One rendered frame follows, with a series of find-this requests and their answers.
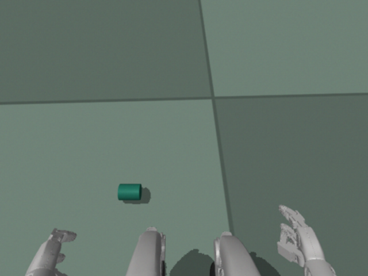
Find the left robot hand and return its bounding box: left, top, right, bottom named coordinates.
left=26, top=228, right=76, bottom=276

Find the right robot arm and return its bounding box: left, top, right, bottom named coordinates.
left=304, top=259, right=337, bottom=276

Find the right robot hand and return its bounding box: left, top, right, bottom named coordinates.
left=277, top=205, right=326, bottom=268

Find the can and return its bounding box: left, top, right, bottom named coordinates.
left=118, top=184, right=142, bottom=200

